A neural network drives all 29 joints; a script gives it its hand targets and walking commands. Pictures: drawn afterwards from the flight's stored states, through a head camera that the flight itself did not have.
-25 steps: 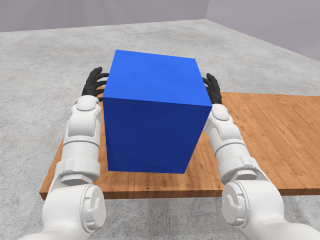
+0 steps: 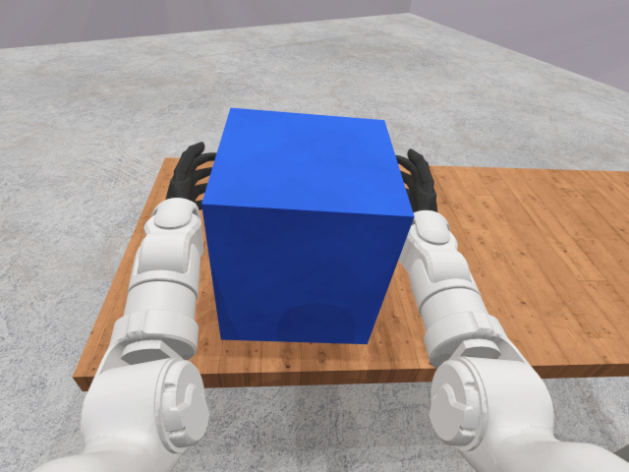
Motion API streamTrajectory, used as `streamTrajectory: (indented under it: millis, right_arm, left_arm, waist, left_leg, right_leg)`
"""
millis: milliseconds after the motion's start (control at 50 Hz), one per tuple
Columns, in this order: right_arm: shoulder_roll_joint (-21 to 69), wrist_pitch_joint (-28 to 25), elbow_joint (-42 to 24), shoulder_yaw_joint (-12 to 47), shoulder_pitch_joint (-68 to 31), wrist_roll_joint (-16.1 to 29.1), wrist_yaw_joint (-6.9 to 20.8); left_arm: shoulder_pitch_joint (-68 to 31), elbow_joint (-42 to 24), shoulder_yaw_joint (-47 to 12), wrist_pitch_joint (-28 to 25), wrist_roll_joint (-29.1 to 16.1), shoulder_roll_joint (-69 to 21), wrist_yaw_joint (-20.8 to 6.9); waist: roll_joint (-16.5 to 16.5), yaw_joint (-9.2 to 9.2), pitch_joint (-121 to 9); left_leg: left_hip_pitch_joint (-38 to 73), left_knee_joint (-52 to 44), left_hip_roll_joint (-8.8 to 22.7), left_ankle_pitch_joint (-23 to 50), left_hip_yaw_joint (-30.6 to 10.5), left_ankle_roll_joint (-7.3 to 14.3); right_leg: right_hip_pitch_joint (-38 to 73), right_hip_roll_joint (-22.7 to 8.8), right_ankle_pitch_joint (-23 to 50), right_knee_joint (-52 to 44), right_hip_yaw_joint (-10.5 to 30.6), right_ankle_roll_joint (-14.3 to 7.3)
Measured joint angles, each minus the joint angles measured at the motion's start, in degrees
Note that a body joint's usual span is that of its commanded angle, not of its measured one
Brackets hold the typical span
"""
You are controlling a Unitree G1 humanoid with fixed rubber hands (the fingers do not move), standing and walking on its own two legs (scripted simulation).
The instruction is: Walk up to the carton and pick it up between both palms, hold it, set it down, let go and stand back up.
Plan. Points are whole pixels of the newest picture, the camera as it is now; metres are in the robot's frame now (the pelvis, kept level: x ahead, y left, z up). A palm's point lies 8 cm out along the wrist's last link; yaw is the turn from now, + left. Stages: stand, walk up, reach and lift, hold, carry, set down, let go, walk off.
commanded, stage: set down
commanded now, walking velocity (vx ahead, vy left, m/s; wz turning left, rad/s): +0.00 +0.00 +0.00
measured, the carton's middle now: (301, 231) +0.41 -0.01 +0.12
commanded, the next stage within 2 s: none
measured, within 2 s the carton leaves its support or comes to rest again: rests again in 1.04 s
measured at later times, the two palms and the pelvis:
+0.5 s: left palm (186, 218) +0.41 +0.15 +0.14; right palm (412, 224) +0.39 -0.16 +0.14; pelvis +0.00 +0.01 +0.00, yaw -1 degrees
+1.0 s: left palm (194, 232) +0.41 +0.14 +0.12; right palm (416, 238) +0.39 -0.16 +0.13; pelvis +0.00 +0.00 +0.00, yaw -1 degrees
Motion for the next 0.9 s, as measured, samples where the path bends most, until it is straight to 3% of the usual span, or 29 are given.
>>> streamTrajectory:
  millis: [280, 700, 900]
  right_arm:
    - [0.8, -2.6, 1.6, -4.5, 1.1, -4.1, 1.7]
    - [1.7, -5.2, 1.9, -7.3, 3.0, -7.4, 3.1]
    - [2.4, -6.1, 0.9, -9.4, 3.4, -9.7, 4.0]
  left_arm:
    - [-0.3, 3.2, 0.3, -2.2, 1.1, -0.8, 0.5]
    - [2.0, 4.5, -1.0, -5.1, 0.0, -1.2, 1.3]
    - [1.8, 5.7, 1.1, -7.3, 2.1, -2.0, 0.5]
  waist:
    - [-0.3, 1.24, -0.4]
    - [0.1, 1.62, -0.6]
    - [-0.1, 1.52, -0.5]
  left_leg:
    - [-1.2, 0.0, 0.0, -0.1, 0.9, 0.3]
    - [-3.2, 0.4, 0.2, 0.0, 1.7, 0.4]
    - [-2.4, -0.5, 0.3, 0.3, 2.0, 0.3]
  right_leg:
    - [-1.2, -0.1, 0.4, -0.5, 0.3, 0.3]
    - [-3.4, -0.2, 0.7, -0.2, 0.3, 0.3]
    - [-3.0, -0.3, 0.6, -0.1, 0.1, 0.2]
